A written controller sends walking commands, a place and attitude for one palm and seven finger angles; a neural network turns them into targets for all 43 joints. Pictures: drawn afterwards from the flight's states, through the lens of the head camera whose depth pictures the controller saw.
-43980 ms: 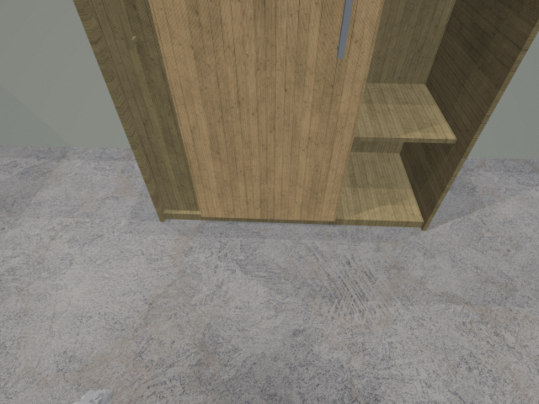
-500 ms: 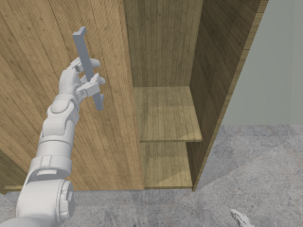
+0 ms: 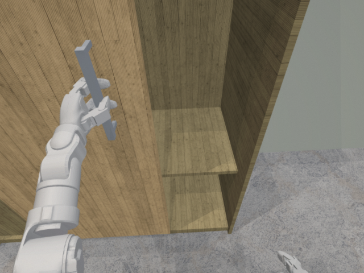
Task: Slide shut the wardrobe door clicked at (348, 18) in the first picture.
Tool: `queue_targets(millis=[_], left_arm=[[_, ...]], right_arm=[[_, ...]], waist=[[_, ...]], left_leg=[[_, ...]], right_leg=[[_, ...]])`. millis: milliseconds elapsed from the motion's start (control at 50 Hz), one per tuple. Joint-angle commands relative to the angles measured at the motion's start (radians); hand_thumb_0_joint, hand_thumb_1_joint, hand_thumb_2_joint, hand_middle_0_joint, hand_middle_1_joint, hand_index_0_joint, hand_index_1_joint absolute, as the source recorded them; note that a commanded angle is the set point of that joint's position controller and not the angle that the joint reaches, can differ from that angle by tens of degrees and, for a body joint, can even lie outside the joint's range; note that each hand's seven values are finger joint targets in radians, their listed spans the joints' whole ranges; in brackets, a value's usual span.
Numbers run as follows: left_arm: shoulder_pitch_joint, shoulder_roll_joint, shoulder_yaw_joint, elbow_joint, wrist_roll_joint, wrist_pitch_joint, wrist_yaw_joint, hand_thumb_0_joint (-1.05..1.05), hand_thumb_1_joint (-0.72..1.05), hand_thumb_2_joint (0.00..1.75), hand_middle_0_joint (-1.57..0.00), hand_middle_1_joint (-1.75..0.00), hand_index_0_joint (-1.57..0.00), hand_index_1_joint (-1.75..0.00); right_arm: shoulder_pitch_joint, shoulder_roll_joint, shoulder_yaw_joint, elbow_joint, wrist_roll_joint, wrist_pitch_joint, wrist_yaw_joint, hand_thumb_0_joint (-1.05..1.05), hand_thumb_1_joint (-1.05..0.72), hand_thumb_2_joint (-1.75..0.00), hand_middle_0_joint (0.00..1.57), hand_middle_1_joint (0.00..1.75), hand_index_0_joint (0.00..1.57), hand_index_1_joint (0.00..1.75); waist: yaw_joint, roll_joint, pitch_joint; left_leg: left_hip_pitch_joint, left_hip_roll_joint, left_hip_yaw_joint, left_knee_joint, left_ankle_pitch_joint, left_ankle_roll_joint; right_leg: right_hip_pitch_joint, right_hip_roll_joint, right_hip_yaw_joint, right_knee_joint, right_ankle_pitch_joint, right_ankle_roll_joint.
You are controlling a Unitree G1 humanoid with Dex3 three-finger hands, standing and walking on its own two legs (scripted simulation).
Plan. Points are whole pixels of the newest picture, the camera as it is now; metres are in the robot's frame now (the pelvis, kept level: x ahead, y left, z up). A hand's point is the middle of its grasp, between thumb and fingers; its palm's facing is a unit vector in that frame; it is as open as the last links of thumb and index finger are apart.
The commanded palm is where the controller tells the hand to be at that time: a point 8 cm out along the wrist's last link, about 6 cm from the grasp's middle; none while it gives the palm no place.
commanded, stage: grip the handle and tug to test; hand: left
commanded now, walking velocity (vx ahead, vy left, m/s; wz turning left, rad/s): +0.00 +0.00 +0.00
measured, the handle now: (100, 95) +0.46 +0.20 +0.19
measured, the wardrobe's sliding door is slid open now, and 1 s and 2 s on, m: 0.32 0.32 0.31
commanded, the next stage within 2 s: tug the door sideways, standing still in 0.10 s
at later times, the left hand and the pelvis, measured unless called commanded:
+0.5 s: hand (107, 109) +0.40 +0.17 +0.19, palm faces +0.15 -0.99 +0.00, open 5.5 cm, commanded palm +0.38 +0.19 +0.19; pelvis +0.01 +0.00 +0.00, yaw +4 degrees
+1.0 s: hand (109, 110) +0.40 +0.17 +0.19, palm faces +0.17 -0.98 -0.04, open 5.7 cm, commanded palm +0.38 +0.16 +0.19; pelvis -0.02 +0.02 +0.00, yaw +5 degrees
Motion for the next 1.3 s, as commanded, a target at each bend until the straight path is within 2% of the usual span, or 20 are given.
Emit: queue_targets(millis=[0, 40, 100, 120, 180, 200, 280, 320, 380, 440, 600, 720, 780, 900, 980, 1180, 1200, 1220, 1240, 1280], left_arm=[[-0.306, 0.237, 0.056, -0.314, -0.011, -0.043, -0.017, 0.0, 0.9, 0.9, -0.45, -1.4, -0.45, -1.4], [-0.241, 0.205, 0.051, -0.392, -0.009, -0.036, -0.013, 0.0, 0.9, 0.9, -0.45, -1.4, -0.45, -1.4], [-0.217, 0.176, 0.021, -0.402, -0.013, -0.01, -0.006, 0.0, 0.9, 0.9, -0.45, -1.4, -0.45, -1.4], [-0.202, 0.194, 0.047, -0.423, -0.013, -0.005, -0.002, 0.0, 0.9, 0.9, -0.45, -1.4, -0.45, -1.4], [-0.195, 0.149, 0.01, -0.489, -0.013, 0.008, 0.0, 0.0, 0.9, 0.9, -0.45, -1.4, -0.45, -1.4], [-0.235, 0.155, -0.003, -0.481, -0.013, 0.016, 0.005, 0.0, 0.9, 0.9, -0.45, -1.4, -0.45, -1.4], [-0.463, 0.087, -0.086, -0.393, -0.001, 0.043, 0.027, 0.0, 0.9, 0.9, -0.45, -1.4, -0.45, -1.4], [-0.494, 0.053, -0.114, -0.378, 0.009, 0.052, 0.042, 0.0, 0.9, 0.9, -0.45, -1.4, -0.45, -1.4], [-0.522, -0.011, -0.162, -0.357, 0.012, 0.058, 0.055, 0.0, 0.9, 0.9, -0.45, -1.4, -0.45, -1.4], [-0.564, -0.062, -0.21, -0.325, 0.011, 0.041, 0.061, 0.0, 0.9, 0.9, -0.45, -1.4, -0.45, -1.4], [-0.69, -0.169, -0.329, -0.257, 0.03, -0.024, 0.064, 0.0, 0.9, 0.9, -0.45, -1.4, -0.45, -1.4], [-0.775, -0.245, -0.401, -0.203, 0.03, -0.066, 0.074, 0.0, 0.9, 0.9, -0.45, -1.4, -0.45, -1.4], [-0.804, -0.246, -0.403, -0.18, 0.033, -0.083, 0.083, 0.0, 0.9, 0.9, -0.45, -1.4, -0.45, -1.4], [-0.81, -0.248, -0.399, -0.11, 0.028, -0.106, 0.09, 0.0, 0.9, 0.9, -0.45, -1.4, -0.45, -1.4], [-0.841, -0.256, -0.409, -0.11, 0.031, -0.125, 0.09, 0.0, 0.9, 0.9, -0.45, -1.4, -0.45, -1.4], [-0.877, -0.253, -0.408, -0.086, 0.026, -0.158, 0.089, 0.0, 0.9, 0.9, -0.45, -1.4, -0.45, -1.4], [-0.915, -0.2, -0.376, -0.144, 0.027, -0.17, 0.094, 0.0, 0.9, 0.9, -0.45, -1.4, -0.45, -1.4], [-0.917, 0.443, 0.023, -0.214, 0.115, -0.271, 0.167, 0.0, 0.9, 0.9, -0.45, -1.4, -0.45, -1.4], [-0.834, 0.235, -0.131, -0.15, 0.133, -0.299, 0.16, 0.0, 0.9, 0.9, -0.45, -1.4, -0.45, -1.4], [-0.74, 0.074, -0.236, -0.16, 0.115, -0.316, 0.142, 0.0, 0.9, 0.9, -0.45, -1.4, -0.45, -1.4]], right_arm=[[-0.135, -0.123, -0.042, -0.16, 0.003, -0.048, -0.001, 0.0, -0.9, -0.9, 0.2, 0.3, 0.2, 0.3], [-0.143, -0.11, -0.041, -0.173, 0.002, -0.045, 0.003, 0.0, -0.9, -0.9, 0.2, 0.3, 0.2, 0.3], [-0.15, -0.116, -0.044, -0.17, 0.0, -0.042, 0.008, 0.0, -0.9, -0.9, 0.2, 0.3, 0.2, 0.3], [-0.146, -0.113, -0.046, -0.169, 0.0, -0.036, 0.005, 0.0, -0.9, -0.9, 0.2, 0.3, 0.2, 0.3], [-0.159, -0.109, -0.046, -0.178, -0.001, -0.036, 0.007, 0.0, -0.9, -0.9, 0.2, 0.3, 0.2, 0.3], [-0.161, -0.114, -0.045, -0.169, -0.002, -0.035, 0.008, 0.0, -0.9, -0.9, 0.2, 0.3, 0.2, 0.3], [-0.142, -0.112, -0.044, -0.123, -0.003, -0.024, -0.012, 0.0, -0.9, -0.9, 0.2, 0.3, 0.2, 0.3], [-0.14, -0.106, -0.043, -0.115, -0.004, -0.021, -0.013, 0.0, -0.9, -0.9, 0.2, 0.3, 0.2, 0.3], [-0.134, -0.1, -0.043, -0.104, -0.008, -0.019, -0.011, 0.0, -0.9, -0.9, 0.2, 0.3, 0.2, 0.3], [-0.138, -0.096, -0.042, -0.095, -0.011, -0.02, -0.01, 0.0, -0.9, -0.9, 0.2, 0.3, 0.2, 0.3], [-0.129, -0.087, -0.037, -0.08, -0.012, -0.034, 0.0, 0.0, -0.9, -0.9, 0.2, 0.3, 0.2, 0.3], [-0.127, -0.082, -0.032, -0.066, -0.008, -0.06, 0.006, 0.0, -0.9, -0.9, 0.2, 0.3, 0.2, 0.3], [-0.112, -0.085, -0.035, -0.055, -0.008, -0.074, 0.011, 0.0, -0.9, -0.9, 0.2, 0.3, 0.2, 0.3], [-0.098, -0.093, -0.036, -0.032, -0.008, -0.095, 0.014, 0.0, -0.9, -0.9, 0.2, 0.3, 0.2, 0.3], [-0.086, -0.092, -0.036, -0.026, -0.007, -0.111, 0.019, 0.0, -0.9, -0.9, 0.2, 0.3, 0.2, 0.3], [-0.077, -0.094, -0.036, -0.017, -0.005, -0.137, 0.025, 0.0, -0.9, -0.9, 0.2, 0.3, 0.2, 0.3], [-0.081, -0.101, -0.037, -0.021, -0.005, -0.139, 0.023, 0.0, -0.9, -0.9, 0.2, 0.3, 0.2, 0.3], [-0.091, -0.156, -0.052, -0.052, -0.019, -0.109, 0.0, 0.0, -0.9, -0.9, 0.2, 0.3, 0.2, 0.3], [-0.101, -0.112, -0.044, -0.039, -0.031, -0.09, -0.004, 0.0, -0.9, -0.9, 0.2, 0.3, 0.2, 0.3], [-0.125, -0.095, -0.048, -0.078, -0.029, -0.078, -0.006, 0.0, -0.9, -0.9, 0.2, 0.3, 0.2, 0.3]], waist=[[0.076, -0.028, -0.276], [0.078, 0.003, -0.314], [0.077, -0.052, -0.304], [0.074, -0.05, -0.315], [0.071, -0.055, -0.329], [0.073, -0.036, -0.325], [0.007, -0.057, -0.26], [0.005, -0.005, -0.268], [0.0, -0.008, -0.321], [-0.01, -0.071, -0.322], [-0.031, -0.056, -0.309], [-0.045, -0.01, -0.283], [-0.045, 0.012, -0.303], [-0.044, -0.046, -0.297], [-0.048, -0.007, -0.303], [-0.049, -0.002, -0.311], [-0.042, -0.012, -0.345], [0.047, -0.017, -0.25], [0.022, -0.093, -0.228], [0.021, -0.094, -0.254]], left_leg=[[0.093, -0.011, -0.017, 0.012, 0.479, 0.031], [0.129, -0.007, -0.019, 0.017, 0.546, 0.029], [0.13, -0.005, -0.02, 0.025, 0.582, 0.028], [0.136, 0.0, -0.019, 0.023, 0.582, 0.029], [0.165, -0.001, -0.018, 0.032, 0.644, 0.03], [0.161, -0.005, -0.02, 0.039, 0.658, 0.027], [0.17, -0.003, -0.029, 0.043, 0.573, 0.029], [0.185, -0.005, -0.036, 0.051, 0.584, 0.026], [0.217, -0.008, -0.049, 0.066, 0.63, 0.02], [0.208, -0.011, -0.058, 0.065, 0.579, 0.022], [0.237, -0.006, -0.088, 0.064, 0.523, 0.017], [0.241, 0.0, -0.118, 0.051, 0.419, 0.007], [0.261, 0.002, -0.133, 0.054, 0.425, -0.005], [0.231, 0.002, -0.133, 0.045, 0.375, -0.005], [0.246, 0.001, -0.143, 0.047, 0.386, -0.014], [0.245, 0.0, -0.141, 0.05, 0.375, -0.015], [0.256, -0.001, -0.14, 0.047, 0.39, -0.016], [0.117, 0.07, -0.12, 0.06, 0.334, 0.046], [0.088, 0.067, -0.109, 0.049, 0.264, 0.049], [0.112, 0.103, -0.129, 0.048, 0.222, 0.059]], right_leg=[[0.127, -0.02, -0.028, 0.018, 0.561, -0.012], [0.147, -0.021, -0.029, 0.026, 0.596, -0.01], [0.139, -0.019, -0.034, 0.028, 0.625, -0.007], [0.146, -0.018, -0.034, 0.03, 0.631, -0.005], [0.15, -0.021, -0.033, 0.034, 0.681, -0.002], [0.142, -0.023, -0.032, 0.036, 0.687, -0.005], [0.056, -0.016, -0.036, 0.014, 0.607, -0.001], [0.04, -0.016, -0.037, 0.018, 0.585, -0.006], [0.032, -0.017, -0.042, 0.028, 0.598, -0.006], [0.027, -0.015, -0.048, 0.03, 0.574, -0.006], [-0.041, -0.013, -0.051, 0.027, 0.47, -0.013], [-0.107, -0.011, -0.057, 0.022, 0.344, -0.018], [-0.132, -0.009, -0.06, 0.028, 0.32, -0.02], [-0.135, -0.007, -0.064, 0.025, 0.289, -0.018], [-0.157, -0.007, -0.065, 0.032, 0.281, -0.019], [-0.165, -0.006, -0.062, 0.035, 0.276, -0.019], [-0.137, -0.008, -0.062, 0.031, 0.288, -0.02], [-0.123, -0.067, 0.01, 0.007, 0.198, 0.006], [-0.087, -0.074, -0.002, 0.036, 0.202, 0.011], [-0.094, -0.068, -0.018, 0.077, 0.164, 0.015]])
